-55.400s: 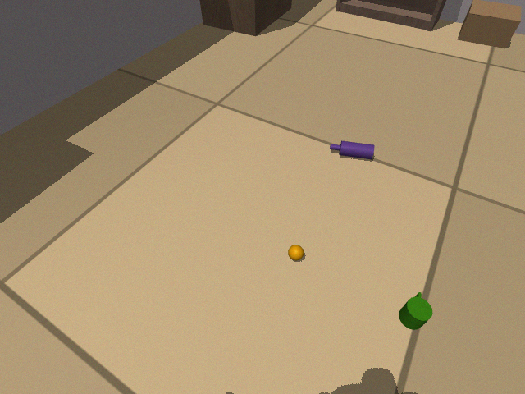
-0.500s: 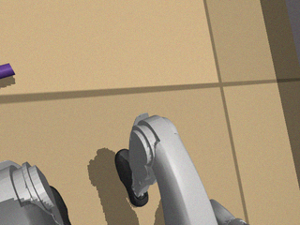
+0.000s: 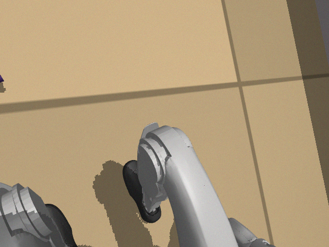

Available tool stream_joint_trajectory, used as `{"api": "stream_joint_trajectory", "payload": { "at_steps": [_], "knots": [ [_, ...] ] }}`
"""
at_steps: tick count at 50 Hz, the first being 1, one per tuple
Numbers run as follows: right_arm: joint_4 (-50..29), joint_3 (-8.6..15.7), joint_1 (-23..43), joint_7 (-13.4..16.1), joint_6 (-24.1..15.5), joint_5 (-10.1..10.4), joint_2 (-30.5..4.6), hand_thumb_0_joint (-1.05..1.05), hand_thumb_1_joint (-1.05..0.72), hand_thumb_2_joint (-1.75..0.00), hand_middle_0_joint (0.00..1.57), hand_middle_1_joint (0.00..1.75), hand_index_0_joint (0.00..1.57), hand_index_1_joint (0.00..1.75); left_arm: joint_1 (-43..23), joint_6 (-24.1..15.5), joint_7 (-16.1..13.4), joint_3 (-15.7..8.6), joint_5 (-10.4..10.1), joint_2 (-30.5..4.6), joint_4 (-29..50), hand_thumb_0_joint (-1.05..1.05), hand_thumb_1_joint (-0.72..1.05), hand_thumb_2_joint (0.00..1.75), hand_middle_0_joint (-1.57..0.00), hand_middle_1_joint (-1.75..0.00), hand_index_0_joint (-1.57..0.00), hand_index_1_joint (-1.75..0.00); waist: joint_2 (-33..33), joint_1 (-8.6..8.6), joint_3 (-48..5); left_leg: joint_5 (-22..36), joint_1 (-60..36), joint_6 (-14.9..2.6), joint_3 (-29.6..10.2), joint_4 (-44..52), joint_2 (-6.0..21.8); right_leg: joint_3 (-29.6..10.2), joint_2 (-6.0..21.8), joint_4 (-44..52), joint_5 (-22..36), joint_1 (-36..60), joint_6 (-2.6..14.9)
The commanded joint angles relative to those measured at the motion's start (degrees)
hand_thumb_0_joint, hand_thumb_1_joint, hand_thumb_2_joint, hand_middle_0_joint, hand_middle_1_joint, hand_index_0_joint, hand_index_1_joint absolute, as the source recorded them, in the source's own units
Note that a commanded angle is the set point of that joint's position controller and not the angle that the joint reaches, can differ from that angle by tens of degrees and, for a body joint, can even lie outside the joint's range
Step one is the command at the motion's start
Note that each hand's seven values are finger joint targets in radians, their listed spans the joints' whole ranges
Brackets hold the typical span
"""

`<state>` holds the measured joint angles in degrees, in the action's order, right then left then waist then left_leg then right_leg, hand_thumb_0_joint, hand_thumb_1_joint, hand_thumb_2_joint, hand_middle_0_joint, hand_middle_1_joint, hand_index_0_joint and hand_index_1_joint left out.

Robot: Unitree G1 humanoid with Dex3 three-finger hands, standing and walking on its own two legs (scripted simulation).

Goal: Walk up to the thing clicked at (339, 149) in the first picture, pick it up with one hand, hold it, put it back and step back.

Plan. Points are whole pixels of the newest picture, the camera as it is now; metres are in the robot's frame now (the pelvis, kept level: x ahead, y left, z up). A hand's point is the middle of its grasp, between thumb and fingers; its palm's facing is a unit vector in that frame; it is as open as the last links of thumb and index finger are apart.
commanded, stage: close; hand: left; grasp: from above
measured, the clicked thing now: out of the picture +0.48 +0.31 -0.26
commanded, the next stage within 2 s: settle in 1.00 s
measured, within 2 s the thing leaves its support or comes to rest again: leaves its support in 1.36 s
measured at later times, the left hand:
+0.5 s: hand out of the picture +0.46 +0.33 -0.24, palm faces -0.41 -0.17 -0.90, open 11.3 cm
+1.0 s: hand out of the picture +0.46 +0.33 -0.24, palm faces -0.42 -0.17 -0.89, open 11.1 cm
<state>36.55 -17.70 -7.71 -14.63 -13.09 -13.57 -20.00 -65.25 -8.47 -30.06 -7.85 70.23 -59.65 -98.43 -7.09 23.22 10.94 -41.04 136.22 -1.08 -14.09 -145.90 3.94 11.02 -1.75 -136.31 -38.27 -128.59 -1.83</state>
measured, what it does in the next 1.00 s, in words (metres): stands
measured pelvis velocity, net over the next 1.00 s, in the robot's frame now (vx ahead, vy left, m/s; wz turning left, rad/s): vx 0.00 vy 0.00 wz -0.01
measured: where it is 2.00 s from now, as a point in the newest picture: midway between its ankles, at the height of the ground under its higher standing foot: (109, 224)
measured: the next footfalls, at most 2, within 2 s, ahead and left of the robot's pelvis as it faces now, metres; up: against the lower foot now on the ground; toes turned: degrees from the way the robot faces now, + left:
none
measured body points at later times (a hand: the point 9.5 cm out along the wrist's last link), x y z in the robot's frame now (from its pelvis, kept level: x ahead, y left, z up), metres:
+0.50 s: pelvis +0.00 +0.00 +0.00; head +0.28 +0.13 +0.32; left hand +0.48 +0.33 -0.19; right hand +0.05 -0.25 -0.05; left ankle +0.06 +0.13 -0.27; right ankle +0.11 -0.11 -0.27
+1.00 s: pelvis +0.00 +0.00 +0.00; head +0.28 +0.13 +0.33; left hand +0.48 +0.33 -0.19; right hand +0.04 -0.24 -0.05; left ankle +0.06 +0.13 -0.27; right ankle +0.11 -0.11 -0.27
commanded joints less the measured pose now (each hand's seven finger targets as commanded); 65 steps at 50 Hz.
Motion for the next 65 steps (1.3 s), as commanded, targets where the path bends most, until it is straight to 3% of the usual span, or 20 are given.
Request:
{"api": "stream_joint_trajectory", "payload": {
  "at_steps": [1,5,7,8,18,19,24,28,30,32,33,34,39,50,55,57,60,61,62,65],
  "knots": [
    [1.7,5.1,-12.6,1.0,0.4,0.4,-17.7,0.0,-0.89,-0.9,0.2,0.3,0.2,0.3,-13.5,-1.8,-1.2,0.9,-0.9,-12.1,7.1,0.0,-0.23,0.86,-0.26,-0.94,-0.27,-0.92,29.0,2.5,-39.7,15.6,-28.4,0.08,5.0,13.4,0.2,4.0,-3.4,12.5,17.7,23.8,2.31],
    [1.3,5.3,-11.9,1.2,1.0,0.0,-18.0,0.0,-0.89,-0.9,0.2,0.3,0.2,0.3,-13.1,-3.0,-1.7,1.3,0.4,-12.6,8.1,0.0,-0.18,0.84,-0.29,-0.94,-0.31,-0.92,31.4,1.77,-40.2,15.2,-29.8,0.6,4.8,14.1,0.2,4.4,-3.7,11.8,17.0,23.5,2.84],
    [0.9,5.1,-11.5,0.9,0.9,-0.1,-18.0,0.0,-0.89,-0.9,0.2,0.3,0.2,0.3,-13.6,-3.2,-2.0,2.4,0.9,-10.8,6.6,0.0,-0.14,0.85,-0.32,-0.95,-0.34,-0.93,30.2,2.97,-38.0,13.7,-29.3,0.59,4.4,14.0,0.3,4.9,-3.6,11.5,15.9,21.2,2.73],
    [1.2,5.5,-11.4,1.1,1.0,0.1,-18.2,0.0,-0.89,-0.9,0.2,0.3,0.2,0.3,-13.8,-3.4,-2.6,1.6,0.8,-11.7,8.6,0.0,-0.15,0.87,-0.31,-0.95,-0.33,-0.93,31.3,2.02,-39.5,14.3,-30.4,0.86,4.2,14.7,0.3,5.0,-3.7,11.7,16.1,21.5,2.89],
    [0.3,5.2,-10.3,1.1,0.3,-0.5,-18.6,0.0,-0.89,-0.9,0.2,0.3,0.2,0.3,-13.3,-2.0,-5.5,1.0,2.9,-11.9,3.2,0.0,0.01,0.82,-0.43,-0.92,-0.45,-0.89,30.0,2.65,-35.7,11.8,-28.6,0.86,4.0,15.6,0.4,5.2,-3.5,11.7,14.5,19.3,2.86],
    [-0.4,5.5,-10.2,0.9,-0.1,-0.5,-18.7,0.0,-0.89,-0.9,0.2,0.3,0.2,0.3,-14.0,-1.7,-5.1,3.5,2.8,-8.7,3.3,0.0,0.03,0.81,-0.45,-0.9,-0.47,-0.88,29.5,3.65,-34.7,11.8,-28.1,0.6,4.7,14.7,0.2,4.8,-3.7,11.9,14.9,19.1,2.64],
    [0.3,5.4,-10.9,1.1,-0.4,-0.4,-18.5,0.0,-0.89,-0.9,0.2,0.3,0.2,0.3,-13.9,-0.9,-5.5,0.3,1.5,-12.4,4.7,0.0,0.11,0.84,-0.51,-0.92,-0.53,-0.9,30.7,2.16,-38.7,13.5,-30.4,0.9,4.2,15.2,0.5,4.9,-3.5,12.0,15.9,21.1,2.6],
    [0.5,5.2,-11.1,0.9,-0.5,-0.2,-18.5,0.0,-0.89,-0.9,0.2,0.3,0.2,0.3,-16.0,-0.8,-4.9,1.1,1.2,-12.0,7.0,0.0,0.17,0.81,-0.54,-0.91,-0.57,-0.88,31.8,2.87,-39.6,15.1,-30.7,0.88,4.0,14.6,0.5,4.9,-3.4,11.5,17.3,21.2,2.55],
    [0.1,5.4,-10.9,0.9,-0.3,-0.5,-18.6,0.0,-0.89,-0.9,0.2,0.3,0.2,0.3,-13.3,-0.2,-4.3,2.6,0.6,-10.0,2.4,0.0,0.21,0.82,-0.59,-0.89,-0.61,-0.87,28.6,3.93,-35.9,12.9,-27.6,0.36,4.7,14.1,0.4,4.6,-3.7,12.5,16.2,21.6,2.33],
    [0.7,4.8,-11.8,1.0,-0.3,-0.1,-18.2,0.0,-0.89,-0.9,0.2,0.3,0.2,0.3,-14.9,-0.5,-4.2,1.1,0.5,-12.2,6.0,0.0,0.24,0.83,-0.6,-0.89,-0.63,-0.87,30.6,2.65,-38.3,14.8,-29.6,0.7,4.5,14.7,0.3,4.7,-3.4,12.3,17.1,22.1,2.49],
    [0.3,5.2,-10.6,0.9,-0.4,-0.4,-18.7,0.0,-0.89,-0.9,0.2,0.3,0.2,0.3,-12.9,-0.2,-3.7,3.0,0.2,-10.0,2.2,0.0,0.24,0.81,-0.61,-0.87,-0.63,-0.85,29.4,3.19,-35.6,12.5,-27.9,0.53,4.7,14.4,0.3,4.5,-3.6,12.3,15.3,20.7,2.6],
    [0.5,4.7,-11.4,0.9,-0.4,-0.1,-18.2,0.0,-0.89,-0.9,0.2,0.3,0.2,0.3,-12.8,-0.5,-3.7,1.5,-0.1,-11.5,4.5,0.0,0.24,0.84,-0.62,-0.89,-0.63,-0.87,29.6,2.53,-37.0,13.7,-29.0,0.72,4.3,15.1,0.3,4.9,-3.5,12.4,15.9,21.7,2.55],
    [0.5,4.6,-11.4,0.8,-0.2,-0.2,-17.7,0.0,-0.89,-0.9,0.2,0.3,0.2,0.3,-13.0,-0.6,-2.8,3.2,-0.4,-9.0,4.1,0.0,0.34,0.83,-0.69,-0.87,-0.71,-0.85,29.3,3.32,-37.4,13.9,-29.4,0.64,4.1,14.7,0.3,5.1,-3.6,12.0,16.4,21.5,2.52],
    [0.2,4.2,-11.1,1.3,0.2,-0.2,-18.5,0.0,-0.89,-0.9,0.2,0.3,0.2,0.3,-11.8,-1.2,-3.8,2.0,-0.2,-11.4,3.8,0.0,0.47,0.85,-0.8,-0.84,-0.82,-0.83,29.9,2.15,-37.1,13.4,-29.1,0.9,4.1,15.9,0.4,5.1,-3.8,12.6,15.8,22.5,2.78],
    [0.2,4.1,-11.2,1.0,-0.2,-0.4,-18.4,0.0,-0.89,-0.9,0.2,0.3,0.2,0.3,-14.6,-1.3,-3.8,3.2,-0.4,-9.8,4.3,0.0,0.55,0.85,-0.86,-0.84,-0.87,-0.82,28.9,3.81,-36.1,12.5,-28.3,0.59,3.7,15.0,0.4,5.3,-3.5,12.3,15.5,21.0,2.49],
    [-0.3,4.1,-10.7,1.2,-0.2,0.0,-18.5,0.0,-0.91,-0.9,0.2,0.3,0.2,0.3,-12.8,-1.1,-3.9,2.9,0.0,-10.9,2.5,0.0,0.46,0.87,-0.85,-0.84,-0.87,-0.83,27.5,3.6,-33.6,10.5,-26.5,0.45,3.7,15.3,0.3,5.1,-3.7,12.7,13.9,20.2,2.47],
    [0.1,4.5,-10.8,1.4,-0.1,-0.2,-18.5,0.0,-0.91,-0.9,0.2,0.3,0.2,0.3,-14.7,-0.8,-3.9,1.8,-0.4,-11.5,5.9,0.0,0.52,0.88,-0.91,-0.82,-0.92,-0.81,31.3,2.29,-37.4,11.3,-29.7,1.06,3.4,16.4,0.5,5.3,-3.5,12.1,14.1,20.3,2.81],
    [0.3,4.5,-10.9,1.2,-0.3,-0.2,-18.3,0.0,-0.91,-0.9,0.2,0.3,0.2,0.3,-13.2,-0.3,-3.2,2.9,-0.2,-10.0,3.2,0.0,0.51,0.87,-0.91,-0.8,-0.92,-0.8,30.0,3.44,-35.0,10.1,-29.0,0.95,3.7,16.1,0.4,5.1,-3.3,12.1,13.5,19.4,2.69],
    [0.5,4.7,-11.3,1.1,-0.3,0.0,-18.7,0.0,-0.91,-0.9,0.2,0.3,0.2,0.3,-15.5,-0.6,-3.3,1.4,-0.4,-12.5,8.3,0.0,0.52,0.86,-0.9,-0.81,-0.92,-0.8,32.7,2.07,-37.7,11.4,-30.5,1.18,3.6,16.6,0.4,5.1,-3.3,12.0,14.1,19.8,2.8],
    [-0.1,5.8,-11.1,1.1,0.1,0.1,-18.9,0.0,-0.91,-0.9,0.2,0.3,0.2,0.3,-13.7,0.2,-3.0,1.0,0.1,-12.1,9.0,0.0,0.52,0.84,-0.93,-0.77,-0.93,-0.76,33.9,1.33,-40.8,13.9,-32.0,1.25,4.0,16.1,0.4,4.7,-3.4,11.7,16.2,21.3,3.09]
  ]
}}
